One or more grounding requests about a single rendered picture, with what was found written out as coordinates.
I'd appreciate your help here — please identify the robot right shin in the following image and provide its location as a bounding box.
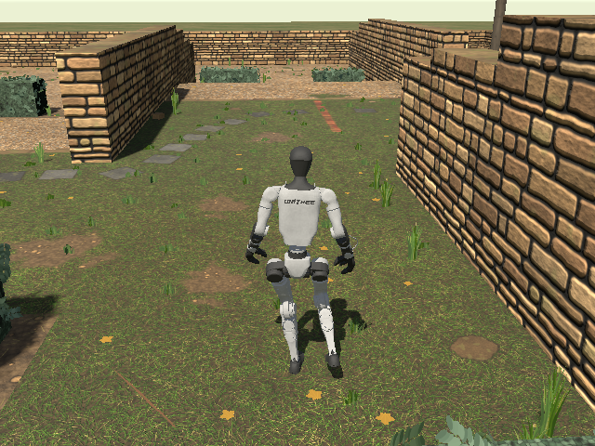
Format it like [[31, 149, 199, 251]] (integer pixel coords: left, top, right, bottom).
[[318, 293, 337, 356]]

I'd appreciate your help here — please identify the left robot forearm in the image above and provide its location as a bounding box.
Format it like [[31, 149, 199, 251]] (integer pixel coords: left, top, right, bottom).
[[247, 222, 264, 253]]

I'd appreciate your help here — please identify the right robot forearm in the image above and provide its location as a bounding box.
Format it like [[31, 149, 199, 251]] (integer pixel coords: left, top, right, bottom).
[[336, 224, 353, 259]]

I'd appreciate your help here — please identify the left robot upper arm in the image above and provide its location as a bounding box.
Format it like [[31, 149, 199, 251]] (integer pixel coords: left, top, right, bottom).
[[254, 186, 281, 237]]

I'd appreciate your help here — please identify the right robot upper arm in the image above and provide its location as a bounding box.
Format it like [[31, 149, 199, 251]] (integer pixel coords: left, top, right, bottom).
[[319, 188, 346, 239]]

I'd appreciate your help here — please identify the robot left hand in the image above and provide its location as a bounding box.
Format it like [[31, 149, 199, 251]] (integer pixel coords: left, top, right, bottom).
[[245, 248, 267, 264]]

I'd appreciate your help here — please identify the left robot thigh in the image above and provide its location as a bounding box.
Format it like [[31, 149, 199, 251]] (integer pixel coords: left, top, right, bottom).
[[266, 258, 297, 319]]

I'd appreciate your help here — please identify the robot right hand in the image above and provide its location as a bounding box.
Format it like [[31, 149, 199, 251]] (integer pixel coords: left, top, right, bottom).
[[334, 256, 355, 274]]

